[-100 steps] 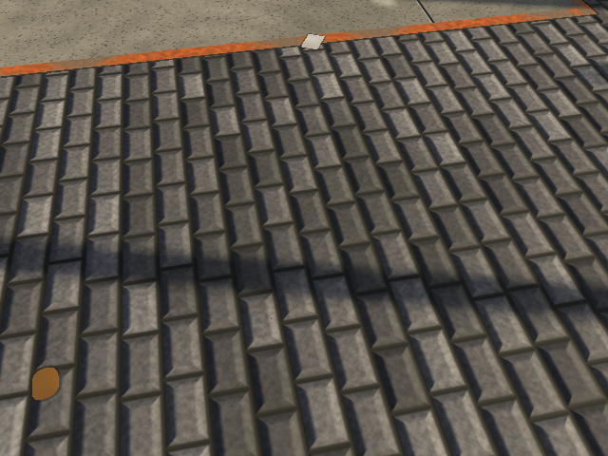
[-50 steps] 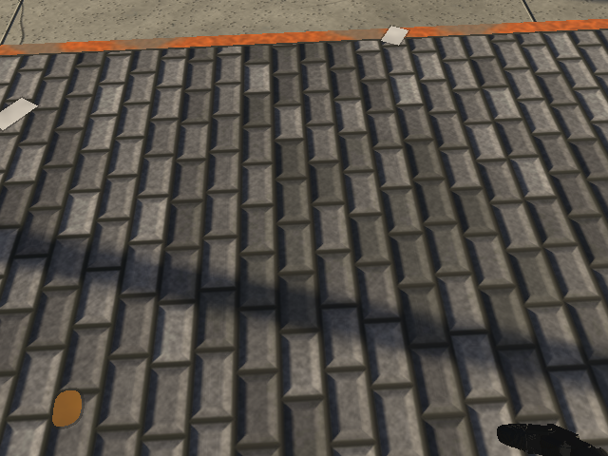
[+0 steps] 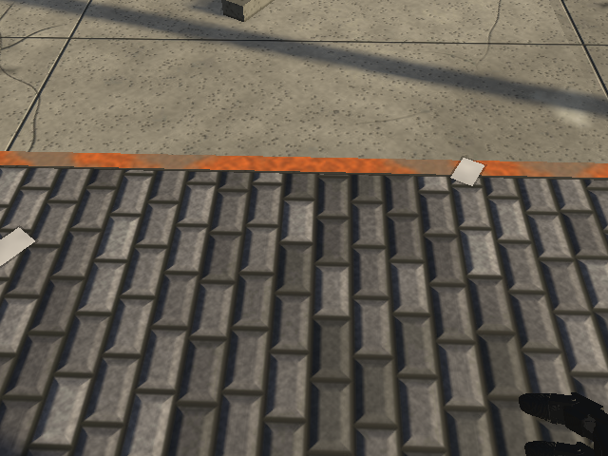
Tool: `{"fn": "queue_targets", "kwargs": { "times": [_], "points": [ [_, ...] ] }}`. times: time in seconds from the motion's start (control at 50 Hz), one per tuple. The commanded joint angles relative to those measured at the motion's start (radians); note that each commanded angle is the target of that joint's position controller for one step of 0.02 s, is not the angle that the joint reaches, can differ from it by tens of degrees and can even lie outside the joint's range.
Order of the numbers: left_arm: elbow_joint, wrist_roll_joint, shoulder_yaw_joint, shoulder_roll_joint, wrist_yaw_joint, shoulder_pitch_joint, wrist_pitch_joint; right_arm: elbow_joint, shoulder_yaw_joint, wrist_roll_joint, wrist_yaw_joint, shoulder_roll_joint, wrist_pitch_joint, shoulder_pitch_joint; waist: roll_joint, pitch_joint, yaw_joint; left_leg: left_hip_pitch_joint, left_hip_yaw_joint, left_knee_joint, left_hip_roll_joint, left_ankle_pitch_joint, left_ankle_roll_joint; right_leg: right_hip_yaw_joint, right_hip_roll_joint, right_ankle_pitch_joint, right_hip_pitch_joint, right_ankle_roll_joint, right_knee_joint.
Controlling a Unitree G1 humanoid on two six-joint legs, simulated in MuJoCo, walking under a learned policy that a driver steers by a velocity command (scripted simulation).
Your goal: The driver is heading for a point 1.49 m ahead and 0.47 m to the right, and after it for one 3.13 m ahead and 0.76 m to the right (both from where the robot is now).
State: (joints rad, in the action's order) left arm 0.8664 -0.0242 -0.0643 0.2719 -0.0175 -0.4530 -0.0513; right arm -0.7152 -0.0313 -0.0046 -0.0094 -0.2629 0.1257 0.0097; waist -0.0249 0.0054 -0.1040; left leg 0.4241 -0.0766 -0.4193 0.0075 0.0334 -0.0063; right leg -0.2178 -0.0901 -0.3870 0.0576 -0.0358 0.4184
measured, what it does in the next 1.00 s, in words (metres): walks ahead, turning right: right foot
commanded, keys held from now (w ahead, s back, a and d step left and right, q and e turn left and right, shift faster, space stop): w+e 0.70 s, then w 0.30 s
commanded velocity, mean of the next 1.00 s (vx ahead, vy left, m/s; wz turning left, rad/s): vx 0.50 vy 0.00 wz -0.49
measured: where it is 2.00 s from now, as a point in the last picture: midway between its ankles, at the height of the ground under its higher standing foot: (507, 274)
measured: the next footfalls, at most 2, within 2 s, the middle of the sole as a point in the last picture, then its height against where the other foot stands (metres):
right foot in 0.52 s outside the picture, level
left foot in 1.02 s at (403, 360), level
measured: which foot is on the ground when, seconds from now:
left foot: down 0.00-0.52, up 0.54-1.00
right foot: down 0.00-0.02, up 0.04-0.50, down 0.52-1.00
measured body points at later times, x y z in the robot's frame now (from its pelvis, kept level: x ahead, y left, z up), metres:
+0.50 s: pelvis +0.25 -0.04 -0.01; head +0.28 -0.06 +0.44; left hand +0.54 +0.10 -0.08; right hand +0.16 -0.32 -0.14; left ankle +0.11 +0.13 -0.73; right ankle +0.35 -0.18 -0.72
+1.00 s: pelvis +0.52 -0.13 +0.00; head +0.53 -0.15 +0.45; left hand +0.70 +0.10 -0.11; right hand +0.59 -0.45 -0.08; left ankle +0.70 -0.10 -0.72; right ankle +0.35 -0.17 -0.73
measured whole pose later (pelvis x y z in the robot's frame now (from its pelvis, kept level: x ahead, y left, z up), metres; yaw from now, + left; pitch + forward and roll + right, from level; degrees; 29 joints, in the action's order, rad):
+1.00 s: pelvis +0.52 -0.13 +0.00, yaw -30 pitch +2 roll -1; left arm 0.74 -0.02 -0.06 0.29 0.00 -0.38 -0.05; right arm -0.71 -0.03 0.00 -0.04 -0.28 0.11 -0.07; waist -0.03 0.00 -0.07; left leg 0.50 -0.02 -0.50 -0.02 0.01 -0.01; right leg -0.13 -0.08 -0.40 0.02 -0.05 0.40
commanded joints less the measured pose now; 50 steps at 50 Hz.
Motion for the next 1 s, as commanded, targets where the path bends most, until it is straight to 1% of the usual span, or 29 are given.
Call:
{"fn": "queue_targets", "kwargs": {
  "times": [0.02,0.04,0.06,0.08,0.1,0.12,0.14,0.18,0.24,0.32,0.38,0.42,0.46,0.48,0.5,0.52,0.54,0.56,0.58,0.6,0.62,0.64,0.68,0.72,0.82,0.88,0.92,0.98,1.0],
  "points": [
    [-0.117,0.016,0.002,0.034,-0.004,0.064,-0.016,-0.007,-0.086,0.016,0.022,-0.251,0.008,-0.355,-0.074,0.261,0.218,-0.698,-0.3,0.006,-0.294,0.131,-0.133,0.001,0.042,0.079,0.414,-0.027,0.464],
    [-0.146,-0.011,0.011,0.033,-0.003,-0.045,-0.025,-0.036,-0.094,0.008,0.012,-0.277,-0.01,-0.392,-0.359,0.31,0.161,-0.799,-0.689,0.1,-0.461,0.341,-0.252,0.072,0.019,-0.236,0.667,-0.008,0.696],
    [-0.118,-0.022,-0.01,0.129,-0.005,-0.02,-0.021,-0.013,-0.071,0.0,0.008,-0.176,-0.012,-0.335,-0.198,0.182,0.17,-0.689,-0.64,0.13,-0.423,0.454,-0.23,0.042,0.095,-0.168,0.741,0.004,0.805],
    [-0.126,-0.015,-0.02,0.153,-0.002,0.063,-0.015,-0.006,-0.059,-0.002,0.008,-0.127,-0.014,-0.294,-0.104,0.076,0.176,-0.57,-0.459,0.139,-0.372,0.386,-0.189,0.066,0.127,-0.079,0.743,0.01,0.818],
    [-0.13,-0.006,-0.02,0.135,-0.002,0.094,-0.01,-0.006,-0.052,0.006,0.005,-0.113,-0.016,-0.242,-0.046,0.027,0.15,-0.463,-0.35,0.168,-0.323,0.281,-0.17,0.085,0.157,-0.011,0.703,0.018,0.792],
    [-0.14,0.001,-0.024,0.124,0.001,0.117,-0.006,-0.011,-0.047,0.011,0.004,-0.094,-0.016,-0.215,-0.059,-0.004,0.134,-0.4,-0.274,0.192,-0.296,0.192,-0.167,0.087,0.183,0.034,0.686,0.021,0.758],
    [-0.148,-0.001,-0.023,0.104,0.007,0.121,0.001,-0.017,-0.046,0.017,0.004,-0.091,-0.015,-0.201,-0.078,-0.02,0.118,-0.344,-0.203,0.22,-0.272,0.137,-0.163,0.096,0.205,0.063,0.652,0.022,0.742],
    [-0.171,-0.002,-0.018,0.073,0.014,0.142,0.01,-0.032,-0.054,0.014,0.002,-0.102,-0.005,-0.207,-0.077,-0.02,0.113,-0.315,-0.113,0.257,-0.261,0.039,-0.18,0.116,0.218,0.114,0.65,0.031,0.722],
    [-0.211,0.002,-0.014,0.064,0.021,0.198,0.012,-0.055,-0.066,0.011,0.006,-0.134,-0.002,-0.22,-0.04,-0.027,0.115,-0.33,-0.012,0.278,-0.267,-0.088,-0.195,0.115,0.225,0.224,0.69,0.047,0.616],
    [-0.253,0.002,-0.001,0.046,0.046,0.311,0.002,-0.072,-0.071,0.006,0.011,-0.165,-0.013,-0.24,-0.025,-0.048,0.152,-0.344,0.129,0.277,-0.238,-0.144,-0.165,0.173,0.206,0.418,0.636,0.033,0.384],
    [-0.301,0.0,0.004,0.042,0.065,0.407,0.002,-0.094,-0.076,-0.006,0.013,-0.192,-0.028,-0.295,-0.019,-0.075,0.184,-0.412,0.172,0.261,-0.262,-0.153,-0.15,0.217,0.189,0.421,0.632,0.012,0.279],
    [-0.331,-0.002,0.002,0.053,0.076,0.443,0.005,-0.105,-0.081,-0.015,0.014,-0.209,-0.042,-0.316,-0.026,-0.085,0.183,-0.477,0.194,0.223,-0.286,-0.222,-0.133,0.24,0.174,0.353,0.634,-0.013,0.237],
    [-0.347,0.002,-0.012,0.08,0.082,0.424,0.009,-0.104,-0.088,-0.02,0.02,-0.236,-0.056,-0.315,-0.055,-0.051,0.15,-0.516,0.233,0.117,-0.291,-0.498,-0.111,0.292,0.121,0.249,0.547,-0.05,0.215],
    [-0.341,0.004,-0.026,0.107,0.081,0.369,0.013,-0.102,-0.093,-0.022,0.025,-0.253,-0.064,-0.315,-0.075,-0.007,0.111,-0.522,0.252,0.01,-0.287,-0.665,-0.1,0.321,0.081,0.199,0.455,-0.072,0.212],
    [-0.31,0.003,-0.051,0.147,0.076,0.236,0.016,-0.097,-0.093,-0.024,0.03,-0.256,-0.072,-0.305,-0.066,0.065,0.032,-0.48,0.279,-0.169,-0.264,-0.739,-0.079,0.337,0.036,0.227,0.272,-0.105,0.159],
    [-0.266,0.002,-0.086,0.212,0.058,0.062,0.024,-0.086,-0.081,-0.015,0.035,-0.232,-0.07,-0.313,-0.018,0.155,-0.05,-0.293,0.288,-0.424,-0.229,-0.592,-0.04,0.262,0.05,0.273,-0.028,-0.149,0.127],
    [-0.26,-0.004,-0.108,0.335,0.041,0.033,0.026,-0.03,-0.037,0.03,0.023,-0.096,-0.05,-0.395,0.25,0.239,0.03,0.169,0.272,-0.804,-0.077,0.268,0.021,-0.234,0.325,0.22,-0.404,-0.301,0.103],
    [-0.296,0.001,-0.09,0.302,0.045,0.007,0.011,-0.011,-0.029,0.013,0.007,-0.123,-0.008,-0.353,0.215,0.419,0.001,0.324,0.026,-0.973,0.021,0.58,0.022,-0.639,0.449,0.087,-0.506,-0.407,-0.069],
    [-0.282,0.012,-0.068,0.233,0.052,0.028,-0.001,0.02,-0.051,-0.031,-0.004,-0.192,0.01,-0.235,0.128,0.297,-0.028,0.418,-0.023,-0.983,-0.036,0.487,0.004,-0.497,0.411,0.11,-0.435,-0.338,-0.102],
    [-0.278,0.009,-0.059,0.206,0.052,0.077,-0.008,0.032,-0.043,-0.032,-0.004,-0.178,0.02,-0.206,0.095,0.175,0.008,0.411,-0.008,-0.904,-0.073,0.397,-0.009,-0.357,0.367,0.174,-0.28,-0.301,-0.108],
    [-0.289,0.01,-0.049,0.179,0.049,0.151,-0.009,0.017,-0.044,-0.01,0.005,-0.171,0.02,-0.211,0.035,0.106,0.057,0.35,-0.005,-0.818,-0.109,0.34,-0.002,-0.256,0.322,0.264,-0.127,-0.269,-0.116],
    [-0.305,0.019,-0.039,0.152,0.047,0.204,-0.01,0.01,-0.053,0.005,0.009,-0.181,0.009,-0.23,0.051,0.072,0.099,0.27,-0.008,-0.758,-0.133,0.304,0.004,-0.188,0.29,0.362,-0.009,-0.255,-0.137],
    [-0.312,0.024,-0.038,0.151,0.042,0.236,-0.015,0.006,-0.054,0.014,0.008,-0.165,-0.016,-0.258,0.07,0.058,0.134,0.195,0.003,-0.702,-0.133,0.269,0.031,-0.145,0.264,0.446,0.109,-0.264,-0.176],
    [-0.294,0.02,-0.04,0.161,0.03,0.221,-0.02,0.009,-0.047,0.022,0.011,-0.137,-0.03,-0.241,0.068,0.043,0.137,0.186,0.021,-0.62,-0.123,0.199,0.06,-0.078,0.243,0.497,0.17,-0.266,-0.193],
    [-0.236,0.013,-0.035,0.16,0.013,0.144,-0.018,0.043,-0.02,0.014,-0.003,-0.083,-0.023,-0.066,0.099,0.001,0.056,0.127,0.041,-0.257,-0.082,-0.133,0.07,0.024,0.19,0.39,0.192,-0.194,-0.196],
    [-0.2,0.007,-0.038,0.176,0.015,0.092,-0.019,0.068,-0.022,-0.002,-0.017,-0.102,-0.014,0.009,0.106,-0.032,0.023,0.119,0.036,-0.163,-0.065,-0.16,0.049,-0.019,0.234,0.313,0.139,-0.191,-0.182],
    [-0.181,0.006,-0.038,0.174,0.015,0.072,-0.015,0.083,-0.028,-0.002,-0.025,-0.121,-0.008,0.028,0.11,-0.044,0.021,0.143,0.028,-0.116,-0.059,-0.097,0.021,-0.058,0.271,0.325,0.06,-0.185,-0.141],
    [-0.165,0.008,-0.041,0.18,0.012,0.077,-0.002,0.079,-0.039,-0.001,-0.029,-0.142,-0.001,-0.03,0.141,-0.038,0.06,0.075,0.052,-0.074,-0.039,0.027,-0.026,-0.09,0.3,0.452,-0.012,-0.157,-0.073],
    [-0.168,0.008,-0.037,0.17,0.011,0.092,0.002,0.057,-0.051,0.002,-0.025,-0.158,0.001,-0.111,0.134,0.003,0.106,-0.04,0.08,-0.036,-0.015,0.026,-0.051,-0.065,0.263,0.586,-0.013,-0.137,0.012]
  ]
}}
